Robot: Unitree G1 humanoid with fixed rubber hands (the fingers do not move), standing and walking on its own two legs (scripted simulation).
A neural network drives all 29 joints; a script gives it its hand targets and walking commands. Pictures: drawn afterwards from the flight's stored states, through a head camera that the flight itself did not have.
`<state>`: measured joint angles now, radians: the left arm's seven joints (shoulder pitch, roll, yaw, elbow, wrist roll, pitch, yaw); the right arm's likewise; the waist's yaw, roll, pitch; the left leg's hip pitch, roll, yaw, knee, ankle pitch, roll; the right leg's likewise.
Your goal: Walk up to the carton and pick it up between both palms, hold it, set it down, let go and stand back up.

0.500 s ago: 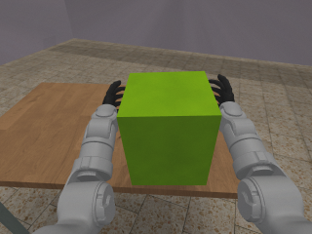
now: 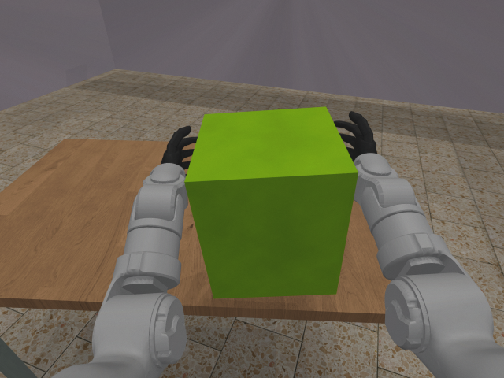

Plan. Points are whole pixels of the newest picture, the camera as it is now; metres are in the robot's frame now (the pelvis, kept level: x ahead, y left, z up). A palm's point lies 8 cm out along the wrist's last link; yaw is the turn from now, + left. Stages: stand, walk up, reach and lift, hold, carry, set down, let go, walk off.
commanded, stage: reach and lift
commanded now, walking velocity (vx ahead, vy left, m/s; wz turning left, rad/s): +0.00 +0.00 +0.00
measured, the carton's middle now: (269, 203) +0.39 +0.00 +0.15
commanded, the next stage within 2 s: hold in 0.36 s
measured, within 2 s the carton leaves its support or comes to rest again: neither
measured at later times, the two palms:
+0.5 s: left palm (169, 162) +0.38 +0.16 +0.23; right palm (364, 147) +0.40 -0.14 +0.26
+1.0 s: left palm (163, 160) +0.36 +0.16 +0.25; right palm (367, 142) +0.38 -0.14 +0.27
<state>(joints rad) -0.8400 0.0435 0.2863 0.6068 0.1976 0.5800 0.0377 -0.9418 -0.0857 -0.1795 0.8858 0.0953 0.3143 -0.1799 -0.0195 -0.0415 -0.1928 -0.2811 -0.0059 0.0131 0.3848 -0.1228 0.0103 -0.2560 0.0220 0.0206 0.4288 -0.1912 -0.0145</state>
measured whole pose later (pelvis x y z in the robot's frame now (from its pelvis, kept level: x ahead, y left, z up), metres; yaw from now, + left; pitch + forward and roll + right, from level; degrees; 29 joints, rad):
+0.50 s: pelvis +0.00 +0.00 +0.00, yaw +0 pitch +1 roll +0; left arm -0.84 0.05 0.29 0.52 0.20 0.67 0.03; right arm -0.97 -0.11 -0.12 0.84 0.16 0.39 -0.20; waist -0.02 -0.04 -0.22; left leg -0.28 -0.01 0.01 0.38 -0.12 0.01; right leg -0.25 0.02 0.02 0.42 -0.19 -0.01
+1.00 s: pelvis +0.00 +0.00 +0.00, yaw +0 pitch +0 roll +0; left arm -0.83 0.04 0.29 0.46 0.20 0.74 0.03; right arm -0.98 -0.12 -0.10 0.82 0.18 0.46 -0.20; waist -0.02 -0.03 -0.23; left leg -0.27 0.00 0.01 0.38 -0.12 0.01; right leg -0.24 0.02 0.02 0.42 -0.18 -0.01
